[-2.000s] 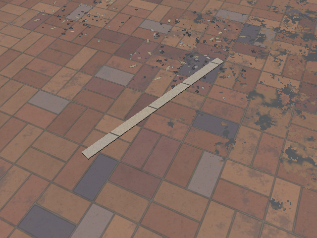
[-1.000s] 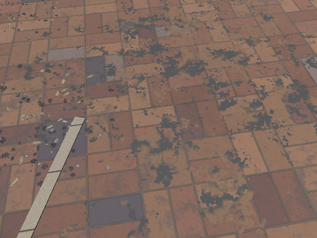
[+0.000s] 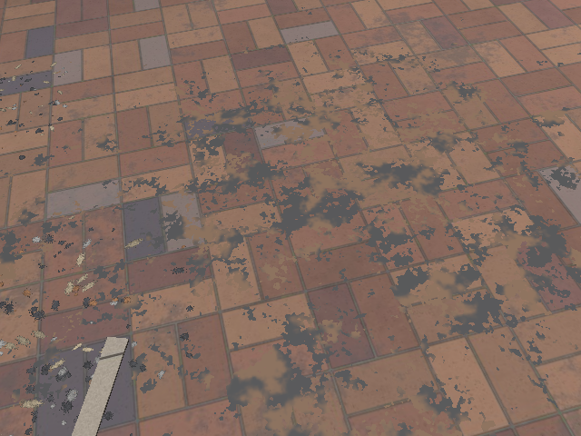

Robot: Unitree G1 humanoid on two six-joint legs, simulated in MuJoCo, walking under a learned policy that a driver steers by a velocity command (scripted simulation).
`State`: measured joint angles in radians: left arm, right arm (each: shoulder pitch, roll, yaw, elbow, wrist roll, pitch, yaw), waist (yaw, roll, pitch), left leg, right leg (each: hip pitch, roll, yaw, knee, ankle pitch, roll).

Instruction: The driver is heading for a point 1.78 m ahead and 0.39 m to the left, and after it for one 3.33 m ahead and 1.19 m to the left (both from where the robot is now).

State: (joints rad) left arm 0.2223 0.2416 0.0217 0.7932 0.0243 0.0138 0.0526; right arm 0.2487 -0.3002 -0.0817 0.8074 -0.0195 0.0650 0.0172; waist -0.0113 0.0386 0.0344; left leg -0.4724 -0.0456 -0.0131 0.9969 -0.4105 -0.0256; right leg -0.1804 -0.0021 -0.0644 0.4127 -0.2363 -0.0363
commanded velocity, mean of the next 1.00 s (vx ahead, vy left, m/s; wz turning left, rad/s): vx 0.05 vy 0.00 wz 0.46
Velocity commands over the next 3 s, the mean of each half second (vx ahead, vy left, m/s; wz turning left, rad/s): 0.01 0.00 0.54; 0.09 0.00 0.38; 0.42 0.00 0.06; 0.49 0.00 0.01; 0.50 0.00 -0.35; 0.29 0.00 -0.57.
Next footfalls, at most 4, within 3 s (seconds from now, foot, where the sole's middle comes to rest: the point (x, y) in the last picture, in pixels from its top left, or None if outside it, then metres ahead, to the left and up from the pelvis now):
0.18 left None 0.01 0.11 -0.78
0.68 right None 0.08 -0.06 -0.78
1.12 left None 0.02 0.15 -0.78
1.58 right None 0.41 0.16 -0.78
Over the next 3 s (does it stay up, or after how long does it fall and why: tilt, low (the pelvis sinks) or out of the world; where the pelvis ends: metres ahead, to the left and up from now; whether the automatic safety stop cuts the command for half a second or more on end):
stays up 0.86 0.40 0.00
